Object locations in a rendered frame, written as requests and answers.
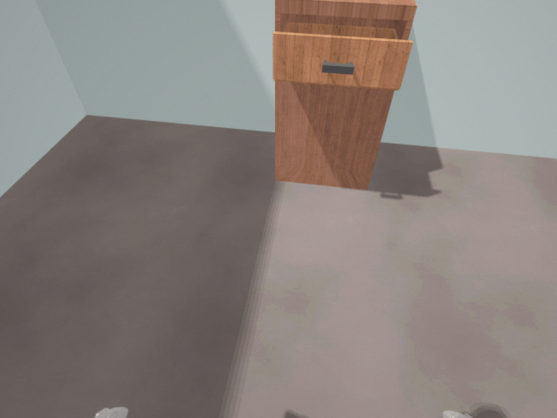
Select drawer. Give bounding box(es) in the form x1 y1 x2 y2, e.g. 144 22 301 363
272 23 413 91

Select cabinet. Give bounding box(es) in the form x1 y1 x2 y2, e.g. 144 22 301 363
275 0 417 190

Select handle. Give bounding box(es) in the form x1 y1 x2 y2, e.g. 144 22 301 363
322 60 354 75

